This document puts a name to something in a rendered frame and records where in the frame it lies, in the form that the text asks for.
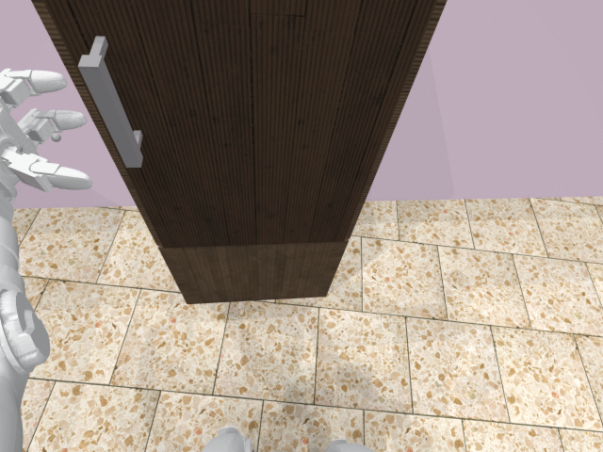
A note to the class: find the cupboard door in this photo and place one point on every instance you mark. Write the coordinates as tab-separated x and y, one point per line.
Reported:
261	120

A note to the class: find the handle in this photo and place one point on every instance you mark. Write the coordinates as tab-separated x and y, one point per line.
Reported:
104	94

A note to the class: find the left robot hand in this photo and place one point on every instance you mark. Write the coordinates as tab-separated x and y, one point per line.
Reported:
34	129

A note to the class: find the robot left shin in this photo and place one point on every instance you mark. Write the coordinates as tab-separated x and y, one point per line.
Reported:
227	430

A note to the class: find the robot left thigh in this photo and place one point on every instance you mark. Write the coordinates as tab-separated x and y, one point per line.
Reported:
231	442

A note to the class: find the left robot forearm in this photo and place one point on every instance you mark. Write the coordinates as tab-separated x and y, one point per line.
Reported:
9	248

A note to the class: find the robot left upper arm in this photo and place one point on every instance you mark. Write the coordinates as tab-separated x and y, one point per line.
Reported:
24	344

